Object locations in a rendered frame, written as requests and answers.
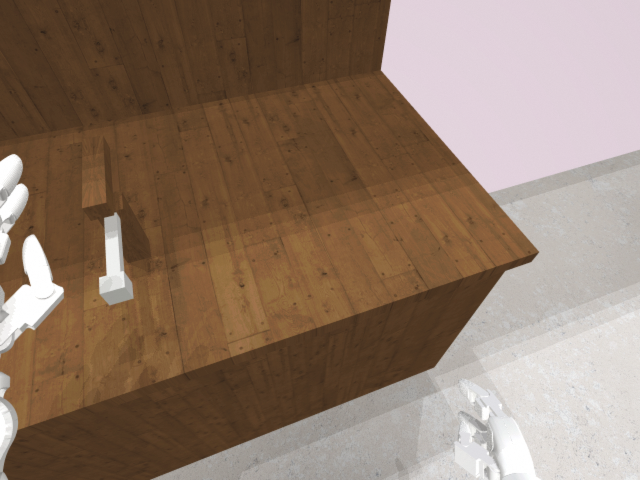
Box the right robot hand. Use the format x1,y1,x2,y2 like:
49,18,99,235
454,378,536,480

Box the counter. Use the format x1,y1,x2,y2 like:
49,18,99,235
0,0,539,480

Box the left robot hand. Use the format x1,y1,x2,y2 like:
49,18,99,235
0,154,64,357

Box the tap lever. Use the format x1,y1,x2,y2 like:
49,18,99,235
99,212,134,305

